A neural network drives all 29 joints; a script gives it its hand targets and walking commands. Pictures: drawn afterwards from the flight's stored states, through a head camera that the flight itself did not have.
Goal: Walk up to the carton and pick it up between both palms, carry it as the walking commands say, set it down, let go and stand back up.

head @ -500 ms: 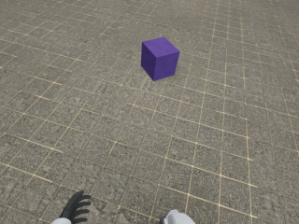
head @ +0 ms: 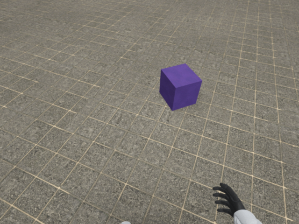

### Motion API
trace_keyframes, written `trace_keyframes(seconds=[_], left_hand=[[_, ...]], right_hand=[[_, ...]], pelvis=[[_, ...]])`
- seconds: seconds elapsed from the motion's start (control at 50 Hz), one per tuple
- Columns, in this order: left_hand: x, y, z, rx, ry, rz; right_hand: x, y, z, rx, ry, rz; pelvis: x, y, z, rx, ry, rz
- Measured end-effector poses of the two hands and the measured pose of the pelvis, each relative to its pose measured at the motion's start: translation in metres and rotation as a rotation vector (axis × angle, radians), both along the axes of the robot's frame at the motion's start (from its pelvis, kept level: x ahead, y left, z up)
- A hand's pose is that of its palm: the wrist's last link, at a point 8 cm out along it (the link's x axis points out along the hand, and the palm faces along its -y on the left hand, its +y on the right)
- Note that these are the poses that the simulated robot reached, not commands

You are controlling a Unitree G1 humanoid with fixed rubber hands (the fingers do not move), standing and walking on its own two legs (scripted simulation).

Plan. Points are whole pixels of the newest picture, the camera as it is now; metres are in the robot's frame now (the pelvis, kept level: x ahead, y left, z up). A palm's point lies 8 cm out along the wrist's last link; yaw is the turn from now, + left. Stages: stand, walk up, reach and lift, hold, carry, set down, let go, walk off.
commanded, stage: walk up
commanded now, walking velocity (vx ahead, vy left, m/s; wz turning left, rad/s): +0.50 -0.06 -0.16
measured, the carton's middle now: (178, 86) +1.41 -0.14 -0.63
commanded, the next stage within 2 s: none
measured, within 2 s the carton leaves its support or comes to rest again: neither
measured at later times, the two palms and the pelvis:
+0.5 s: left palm (115, 149) +0.40 +0.18 -0.12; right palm out of the picture +0.12 -0.25 -0.11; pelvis +0.23 -0.02 +0.01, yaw -2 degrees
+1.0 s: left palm (110, 158) +0.36 +0.19 -0.11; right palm (227, 112) +0.62 -0.27 -0.11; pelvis +0.47 -0.04 +0.01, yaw -1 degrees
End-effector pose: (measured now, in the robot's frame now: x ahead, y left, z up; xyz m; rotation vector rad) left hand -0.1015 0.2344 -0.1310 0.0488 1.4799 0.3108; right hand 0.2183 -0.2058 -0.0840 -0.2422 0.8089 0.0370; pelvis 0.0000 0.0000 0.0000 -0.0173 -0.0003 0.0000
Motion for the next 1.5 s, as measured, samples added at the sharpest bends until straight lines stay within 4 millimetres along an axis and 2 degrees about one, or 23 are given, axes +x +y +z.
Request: trace_keyframes(seconds=[0.04,0.08,0.16,0.24,0.3,0.34,0.38,0.44,0.54,0.58,0.6,0.64,0.74,0.82,0.88,0.98,1.08,1.1,1.14,1.22,1.3,1.4,1.5], left_hand=[[0.027,0.011,-0.013,-0.015,0.016,-0.012],[0.064,0.023,-0.021,-0.023,0.010,-0.048],[0.163,0.042,-0.018,-0.020,-0.096,-0.150],[0.253,0.046,-0.010,-0.030,-0.185,-0.232],[0.313,0.037,-0.006,-0.047,-0.241,-0.277],[0.351,0.024,-0.004,-0.064,-0.280,-0.304],[0.390,0.007,-0.001,-0.084,-0.323,-0.330],[0.447,-0.023,0.004,-0.109,-0.391,-0.365],[0.535,-0.066,0.011,-0.079,-0.488,-0.417],[0.557,-0.072,0.007,-0.023,-0.516,-0.411],[0.559,-0.073,0.006,-0.001,-0.505,-0.402],[0.547,-0.068,0.008,0.031,-0.448,-0.369],[0.492,-0.051,0.020,0.088,-0.262,-0.244],[0.456,-0.048,0.027,0.095,-0.133,-0.162],[0.444,-0.049,0.030,0.082,-0.054,-0.112],[0.455,-0.046,0.022,0.036,0.034,-0.051],[0.504,-0.025,-0.010,-0.022,0.085,-0.032],[0.520,-0.018,-0.017,-0.029,0.089,-0.044],[0.563,-0.005,-0.024,-0.034,0.056,-0.082],[0.667,0.012,-0.020,-0.036,-0.084,-0.173],[0.755,0.012,-0.012,-0.046,-0.179,-0.246],[0.847,-0.012,-0.004,-0.073,-0.272,-0.307],[0.931,-0.056,0.001,-0.098,-0.354,-0.361]], right_hand=[[0.023,0.005,-0.005,-0.023,-0.019,-0.018],[0.024,-0.002,-0.012,-0.067,0.013,-0.064],[-0.030,-0.031,-0.017,-0.141,0.222,-0.199],[-0.088,-0.042,-0.012,-0.160,0.413,-0.315],[-0.117,-0.040,-0.009,-0.148,0.523,-0.374],[-0.128,-0.036,-0.009,-0.131,0.578,-0.403],[-0.131,-0.033,-0.009,-0.110,0.619,-0.427],[-0.122,-0.035,-0.014,-0.079,0.659,-0.451],[-0.080,-0.058,-0.038,-0.033,0.701,-0.448],[-0.053,-0.072,-0.057,-0.015,0.709,-0.413],[-0.033,-0.079,-0.063,-0.009,0.691,-0.396],[0.019,-0.093,-0.067,-0.007,0.618,-0.354],[0.150,-0.112,-0.059,0.004,0.437,-0.252],[0.235,-0.110,-0.049,0.020,0.346,-0.195],[0.291,-0.099,-0.041,0.031,0.290,-0.156],[0.384,-0.068,-0.030,0.042,0.196,-0.100],[0.470,-0.041,-0.027,-0.016,0.098,-0.076],[0.478,-0.039,-0.029,-0.037,0.092,-0.085],[0.474,-0.042,-0.030,-0.075,0.131,-0.125],[0.431,-0.057,-0.021,-0.123,0.298,-0.241],[0.390,-0.062,-0.014,-0.131,0.438,-0.338],[0.360,-0.058,-0.013,-0.104,0.586,-0.411],[0.370,-0.063,-0.024,-0.060,0.666,-0.443]], pelvis=[[0.027,0.011,-0.010,-0.003,0.002,-0.019],[0.047,0.018,-0.013,0.002,0.004,-0.032],[0.084,0.025,-0.001,-0.015,-0.003,-0.038],[0.120,0.025,0.009,-0.027,-0.009,-0.028],[0.145,0.020,0.012,-0.031,-0.013,-0.025],[0.161,0.015,0.013,-0.030,-0.015,-0.025],[0.178,0.007,0.013,-0.027,-0.016,-0.026],[0.204,-0.007,0.011,-0.016,-0.013,-0.027],[0.257,-0.039,-0.002,0.010,0.010,-0.032],[0.278,-0.053,-0.014,0.021,0.020,-0.026],[0.286,-0.058,-0.016,0.016,0.020,-0.025],[0.302,-0.065,-0.012,0.020,0.017,-0.021],[0.346,-0.072,0.004,0.035,-0.003,-0.028],[0.380,-0.070,0.011,0.043,-0.015,-0.030],[0.406,-0.064,0.013,0.046,-0.019,-0.032],[0.456,-0.047,0.010,0.035,-0.015,-0.026],[0.518,-0.019,-0.011,0.003,-0.002,-0.034],[0.528,-0.013,-0.015,0.006,-0.001,-0.034],[0.545,-0.007,-0.014,-0.001,-0.002,-0.040],[0.580,-0.003,0.001,-0.019,-0.008,-0.043],[0.613,-0.003,0.011,-0.028,-0.012,-0.037],[0.652,-0.015,0.014,-0.026,-0.018,-0.034],[0.693,-0.039,0.009,-0.006,-0.015,-0.038]])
